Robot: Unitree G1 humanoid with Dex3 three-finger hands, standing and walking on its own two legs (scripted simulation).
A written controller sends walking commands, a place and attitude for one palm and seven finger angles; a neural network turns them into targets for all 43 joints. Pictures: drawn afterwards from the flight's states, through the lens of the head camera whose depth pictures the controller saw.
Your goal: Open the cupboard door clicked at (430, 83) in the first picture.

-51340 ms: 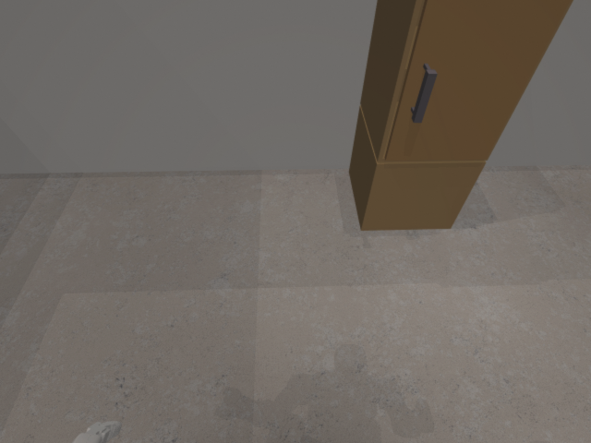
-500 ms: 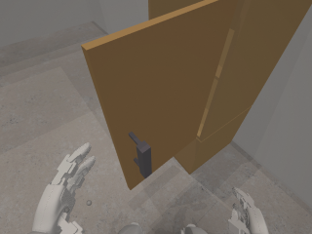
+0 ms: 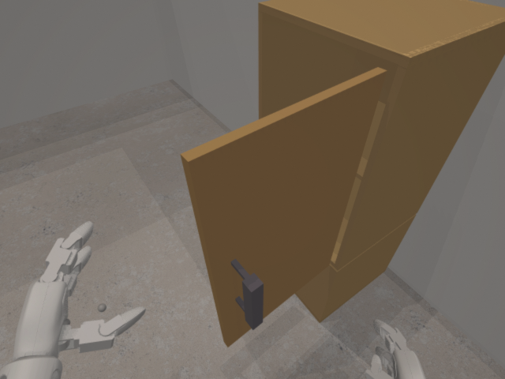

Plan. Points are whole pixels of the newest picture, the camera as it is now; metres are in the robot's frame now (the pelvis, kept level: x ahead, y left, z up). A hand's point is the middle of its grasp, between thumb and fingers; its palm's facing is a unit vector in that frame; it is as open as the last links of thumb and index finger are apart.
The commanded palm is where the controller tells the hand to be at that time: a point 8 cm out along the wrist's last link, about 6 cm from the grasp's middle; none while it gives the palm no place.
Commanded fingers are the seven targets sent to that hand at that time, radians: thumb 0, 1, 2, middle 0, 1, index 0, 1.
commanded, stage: draw the hand back to the body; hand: left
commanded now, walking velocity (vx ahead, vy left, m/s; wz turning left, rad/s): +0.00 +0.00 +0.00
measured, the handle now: (245, 294) +0.29 +0.05 -0.05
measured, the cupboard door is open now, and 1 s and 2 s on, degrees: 93 93 93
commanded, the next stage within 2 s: step back with the hand held close in 0.68 s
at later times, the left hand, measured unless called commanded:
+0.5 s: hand (55, 261) +0.19 +0.25 +0.18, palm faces +0.44 -0.81 -0.39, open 7.7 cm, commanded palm +0.14 +0.29 +0.19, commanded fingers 0.00 0.90 0.90 -0.20 -0.30 -0.20 -0.30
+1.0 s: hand (66, 263) +0.20 +0.24 +0.17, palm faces +0.38 -0.80 -0.47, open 7.4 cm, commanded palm +0.14 +0.28 +0.20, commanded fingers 0.00 0.90 0.90 -0.20 -0.30 -0.20 -0.30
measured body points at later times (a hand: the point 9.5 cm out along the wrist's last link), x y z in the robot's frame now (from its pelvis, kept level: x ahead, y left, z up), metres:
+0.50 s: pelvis +0.00 -0.01 +0.02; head -0.02 -0.02 +0.47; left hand +0.16 +0.29 +0.20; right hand +0.18 -0.23 -0.06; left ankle -0.02 +0.08 -0.72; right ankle +0.00 -0.12 -0.72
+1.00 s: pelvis -0.02 -0.01 +0.02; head -0.01 -0.03 +0.47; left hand +0.17 +0.28 +0.20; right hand +0.16 -0.26 -0.06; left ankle -0.02 +0.08 -0.72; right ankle +0.00 -0.12 -0.72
